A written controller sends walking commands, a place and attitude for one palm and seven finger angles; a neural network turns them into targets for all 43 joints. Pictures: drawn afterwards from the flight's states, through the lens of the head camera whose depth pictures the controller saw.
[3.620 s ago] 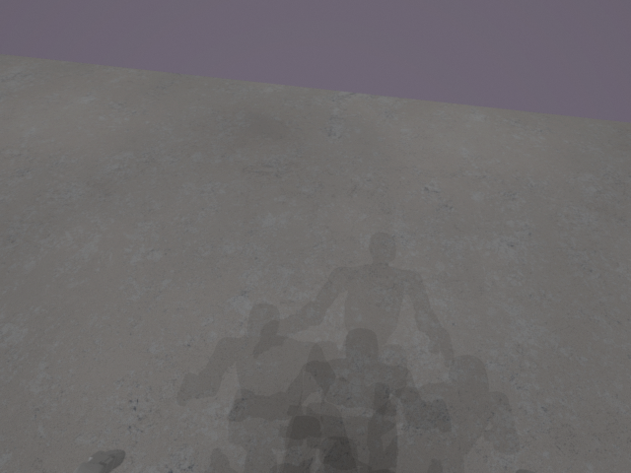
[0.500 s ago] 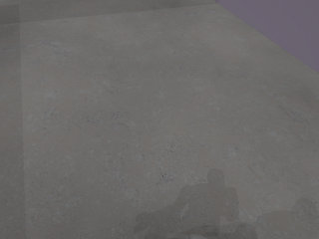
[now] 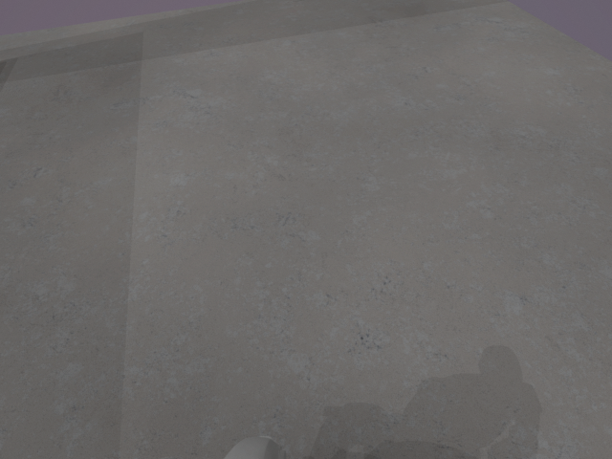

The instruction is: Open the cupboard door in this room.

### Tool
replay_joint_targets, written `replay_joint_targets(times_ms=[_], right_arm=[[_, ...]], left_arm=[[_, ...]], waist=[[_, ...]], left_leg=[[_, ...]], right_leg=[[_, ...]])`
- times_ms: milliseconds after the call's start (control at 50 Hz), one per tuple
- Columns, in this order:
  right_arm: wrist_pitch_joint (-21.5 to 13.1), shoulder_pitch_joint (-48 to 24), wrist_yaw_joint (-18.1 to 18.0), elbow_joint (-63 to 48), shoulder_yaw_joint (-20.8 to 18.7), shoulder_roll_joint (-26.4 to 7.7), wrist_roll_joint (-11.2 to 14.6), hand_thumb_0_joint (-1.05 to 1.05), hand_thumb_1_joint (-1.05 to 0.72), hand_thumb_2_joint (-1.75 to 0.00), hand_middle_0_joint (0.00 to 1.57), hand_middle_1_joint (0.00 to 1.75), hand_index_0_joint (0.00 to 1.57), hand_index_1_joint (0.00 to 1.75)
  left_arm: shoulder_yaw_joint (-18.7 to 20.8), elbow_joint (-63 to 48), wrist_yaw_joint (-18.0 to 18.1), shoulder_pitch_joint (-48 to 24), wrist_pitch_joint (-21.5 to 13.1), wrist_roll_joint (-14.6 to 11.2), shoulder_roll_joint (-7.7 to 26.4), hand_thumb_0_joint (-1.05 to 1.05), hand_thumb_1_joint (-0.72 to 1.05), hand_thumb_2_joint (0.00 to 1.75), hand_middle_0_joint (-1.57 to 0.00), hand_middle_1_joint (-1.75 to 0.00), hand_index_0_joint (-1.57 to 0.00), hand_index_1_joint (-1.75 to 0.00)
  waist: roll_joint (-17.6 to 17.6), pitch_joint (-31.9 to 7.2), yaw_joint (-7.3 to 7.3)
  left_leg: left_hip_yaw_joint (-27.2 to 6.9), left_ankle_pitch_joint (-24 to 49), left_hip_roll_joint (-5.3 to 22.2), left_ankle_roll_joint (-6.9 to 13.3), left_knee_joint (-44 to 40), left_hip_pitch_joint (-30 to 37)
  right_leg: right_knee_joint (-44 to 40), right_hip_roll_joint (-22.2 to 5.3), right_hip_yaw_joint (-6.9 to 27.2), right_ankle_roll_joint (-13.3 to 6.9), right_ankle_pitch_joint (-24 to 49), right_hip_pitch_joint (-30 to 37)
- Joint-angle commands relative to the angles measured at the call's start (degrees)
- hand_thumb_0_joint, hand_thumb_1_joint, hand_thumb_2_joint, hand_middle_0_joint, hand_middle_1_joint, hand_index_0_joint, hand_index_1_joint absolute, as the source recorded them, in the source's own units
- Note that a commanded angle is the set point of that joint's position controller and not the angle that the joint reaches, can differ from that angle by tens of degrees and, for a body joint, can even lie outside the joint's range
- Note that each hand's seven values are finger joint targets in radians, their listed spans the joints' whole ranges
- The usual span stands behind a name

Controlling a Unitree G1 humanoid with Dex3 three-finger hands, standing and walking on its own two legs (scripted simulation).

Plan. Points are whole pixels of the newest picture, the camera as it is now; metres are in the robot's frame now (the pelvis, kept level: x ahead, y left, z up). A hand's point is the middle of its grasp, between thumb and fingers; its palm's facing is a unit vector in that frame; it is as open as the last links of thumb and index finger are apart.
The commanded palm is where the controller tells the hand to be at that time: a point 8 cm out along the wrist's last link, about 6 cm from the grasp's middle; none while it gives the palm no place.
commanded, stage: turn or walk to find it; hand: left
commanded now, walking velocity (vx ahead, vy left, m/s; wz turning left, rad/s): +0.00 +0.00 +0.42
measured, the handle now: out of the picture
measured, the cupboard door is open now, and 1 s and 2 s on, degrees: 0 0 0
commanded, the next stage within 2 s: none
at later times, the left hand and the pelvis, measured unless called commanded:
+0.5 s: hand out of the picture +0.00 +0.27 -0.17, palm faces +0.24 -0.94 -0.26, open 7.4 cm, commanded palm none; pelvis -0.02 +0.04 +0.00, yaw +12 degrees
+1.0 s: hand out of the picture -0.08 +0.21 -0.17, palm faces +0.45 -0.86 -0.23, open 7.4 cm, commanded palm none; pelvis -0.04 +0.02 +0.00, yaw +27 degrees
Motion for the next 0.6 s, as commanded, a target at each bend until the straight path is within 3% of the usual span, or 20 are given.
replay_joint_targets(times_ms=[0, 100, 140, 160, 180, 200, 220, 240, 260, 280, 300, 320, 360, 420, 480, 540, 580], right_arm=[[-0.94, -3.06, -0.21, -4.11, -0.27, -2.72, 0.24, 0.00, -0.90, -0.90, 0.20, 0.30, 0.20, 0.30], [-1.80, -7.16, -0.40, -4.96, 0.85, -1.88, 0.84, 0.00, -0.90, -0.90, 0.20, 0.30, 0.20, 0.30], [-2.22, -5.27, -0.60, -4.46, 1.00, -2.29, 0.97, 0.00, -0.90, -0.90, 0.20, 0.30, 0.20, 0.30], [-2.50, -3.81, -0.66, -4.23, 0.99, -2.71, 0.96, 0.00, -0.90, -0.90, 0.20, 0.30, 0.20, 0.30], [-2.97, -1.43, -0.65, -3.65, 0.70, -4.15, 0.74, 0.00, -0.90, -0.90, 0.20, 0.30, 0.20, 0.30], [-3.62, 0.45, -0.77, -3.70, -0.28, -9.11, 0.27, 0.00, -0.90, -0.90, 0.20, 0.30, 0.20, 0.30], [-3.53, 3.18, -0.99, -3.39, -1.33, -13.82, 0.37, 0.00, -0.90, -0.90, 0.20, 0.30, 0.20, 0.30], [-3.48, 5.37, -1.50, -2.05, -1.37, -13.24, 0.36, 0.00, -0.90, -0.90, 0.20, 0.30, 0.20, 0.30], [-3.51, 2.92, -2.09, -2.60, -1.22, -12.36, 0.23, 0.00, -0.90, -0.90, 0.20, 0.30, 0.20, 0.30], [-3.43, -0.06, -2.30, -3.50, -0.65, -10.58, 0.15, 0.00, -0.90, -0.90, 0.20, 0.30, 0.20, 0.30], [-3.57, -2.94, -2.35, -4.36, 0.02, -9.20, 0.08, 0.00, -0.90, -0.90, 0.20, 0.30, 0.20, 0.30], [-3.76, -4.38, -2.35, -4.79, 0.23, -8.92, 0.14, 0.00, -0.90, -0.90, 0.20, 0.30, 0.20, 0.30], [-3.81, -4.50, -2.32, -5.06, 0.24, -9.04, 0.32, 0.00, -0.90, -0.90, 0.20, 0.30, 0.20, 0.30], [-3.57, -3.05, -2.18, -5.19, -0.06, -9.34, 0.24, 0.00, -0.90, -0.90, 0.20, 0.30, 0.20, 0.30], [-3.32, -2.46, -2.07, -5.42, -0.44, -9.57, -0.03, 0.00, -0.90, -0.90, 0.20, 0.30, 0.20, 0.30], [-2.94, -3.75, -1.83, -6.13, -0.68, -9.61, -0.11, 0.00, -0.90, -0.90, 0.20, 0.30, 0.20, 0.30], [-2.78, -4.78, -1.60, -6.49, -0.77, -9.15, 0.23, 0.00, -0.90, -0.90, 0.20, 0.30, 0.20, 0.30]], left_arm=[[3.29, -3.43, 0.92, 1.32, -1.41, 0.19, 11.40, 0.00, 0.90, 0.90, -0.20, -0.30, -0.20, -0.30], [4.18, -1.20, 0.66, 5.67, -1.06, 0.47, 14.14, 0.00, 0.90, 0.90, -0.20, -0.30, -0.20, -0.30], [4.42, -0.91, 0.71, 4.77, -0.87, 0.41, 14.66, 0.00, 0.90, 0.90, -0.20, -0.30, -0.20, -0.30], [4.40, -0.75, 0.65, 3.99, -0.74, 0.23, 14.53, 0.00, 0.90, 0.90, -0.20, -0.30, -0.20, -0.30], [4.44, -0.91, 0.56, 3.64, -0.40, -0.26, 13.97, 0.00, 0.90, 0.90, -0.20, -0.30, -0.20, -0.30], [4.11, -2.01, 0.24, 5.04, 0.00, -0.71, 11.54, 0.00, 0.90, 0.90, -0.20, -0.30, -0.20, -0.30], [2.90, -4.02, -0.06, 3.67, 0.21, -0.67, 7.96, 0.00, 0.90, 0.90, -0.20, -0.30, -0.20, -0.30], [2.69, -4.51, 0.46, -0.37, 0.94, -0.22, 8.91, 0.00, 0.90, 0.90, -0.20, -0.30, -0.20, -0.30], [2.90, -4.36, 0.40, -1.98, 1.12, -0.41, 8.43, 0.00, 0.90, 0.90, -0.20, -0.30, -0.20, -0.30], [3.06, -3.66, 0.01, -2.95, 1.06, -0.55, 9.08, 0.00, 0.90, 0.90, -0.20, -0.30, -0.20, -0.30], [3.22, -2.81, -0.35, -1.72, 0.96, -0.43, 8.80, 0.00, 0.90, 0.90, -0.20, -0.30, -0.20, -0.30], [3.13, -2.10, -0.58, -0.09, 0.96, -0.43, 8.53, 0.00, 0.90, 0.90, -0.20, -0.30, -0.20, -0.30], [3.04, -1.53, -0.75, 0.91, 1.06, -0.51, 8.46, 0.00, 0.90, 0.90, -0.20, -0.30, -0.20, -0.30], [2.86, -2.30, -0.61, -0.11, 1.22, -0.52, 8.13, 0.00, 0.90, 0.90, -0.20, -0.30, -0.20, -0.30], [2.74, -3.60, -0.46, -0.96, 0.83, -0.63, 7.44, 0.00, 0.90, 0.90, -0.20, -0.30, -0.20, -0.30], [2.65, -3.56, -0.18, 1.27, 0.45, -0.90, 7.27, 0.00, 0.90, 0.90, -0.20, -0.30, -0.20, -0.30], [2.81, -2.82, 0.04, 4.88, -0.19, -0.93, 7.90, 0.00, 0.90, 0.90, -0.20, -0.30, -0.20, -0.30]], waist=[[-12.00, -0.27, 2.56], [-14.65, -3.75, 5.03], [-15.00, -5.47, 3.86], [-14.01, -5.81, 2.88], [-10.69, -6.89, 1.32], [1.90, -9.60, 0.55], [15.42, -8.92, -0.63], [12.09, -9.82, -2.74], [12.19, -7.78, -1.68], [9.64, -4.76, -1.25], [7.43, -3.28, 0.45], [7.03, -3.44, 1.30], [6.68, -4.51, 1.31], [5.46, -5.01, 0.29], [5.76, -5.77, 0.05], [6.28, -5.99, 1.08], [4.48, -6.60, 3.09]], left_leg=[[1.57, -1.17, 3.01, -1.57, -1.39, -1.27], [5.33, -4.03, 2.48, -1.16, -16.92, 4.07], [6.52, -1.24, 2.27, -0.61, -23.90, 8.04], [6.86, 3.17, 2.21, -0.36, -30.04, 11.62], [6.24, 11.56, 2.94, 0.41, -38.36, 18.50], [-5.22, 26.03, 12.24, 4.21, -40.97, 28.65], [-18.75, 47.57, 24.28, 11.61, -41.25, 31.77], [-17.33, 40.34, 24.12, 14.02, -41.76, 27.08], [-17.16, 35.23, 22.35, 14.17, -41.90, 25.55], [-15.22, 30.55, 20.34, 13.49, -42.83, 21.29], [-12.32, 29.77, 17.60, 12.03, -43.06, 19.54], [-10.29, 30.36, 16.07, 11.34, -43.11, 19.61], [-9.24, 29.77, 14.86, 11.21, -43.33, 20.03], [-12.18, 26.71, 15.05, 12.11, -43.83, 21.18], [-14.57, 28.29, 15.13, 12.63, -42.69, 21.51], [-16.11, 28.79, 13.77, 11.90, -41.15, 18.08], [-15.27, 25.84, 11.49, 9.65, -37.71, 13.44]], right_leg=[[-10.55, -14.59, 7.08, -6.44, 17.39, 1.66], [-4.64, -15.68, 5.05, -6.90, 32.85, 7.62], [-1.59, -15.90, 3.77, -5.72, 34.73, 7.92], [1.01, -15.21, 2.07, -4.04, 33.17, 6.82], [6.03, -13.94, -0.30, -1.33, 28.91, 2.93], [15.78, -9.14, -3.38, 2.39, 13.33, -8.13], [26.22, -3.39, -3.13, 5.42, -19.60, -19.80], [32.81, -3.25, 2.10, 4.58, -20.86, -17.84], [35.63, -3.65, 3.90, 4.53, -18.05, -20.92], [36.03, -4.12, 4.83, 4.52, -14.26, -20.34], [35.31, -3.86, 4.79, 4.61, -10.63, -19.08], [34.01, -3.42, 4.22, 4.80, -9.03, -18.17], [30.44, -2.66, 3.75, 5.04, -8.18, -16.25], [26.06, -1.56, 3.89, 5.20, -8.28, -15.85], [20.04, -0.54, 4.05, 4.94, -9.29, -13.90], [11.46, 1.11, 3.29, 4.31, -6.88, -7.77], [-0.06, 1.30, 2.71, 4.20, 1.38, 0.50]])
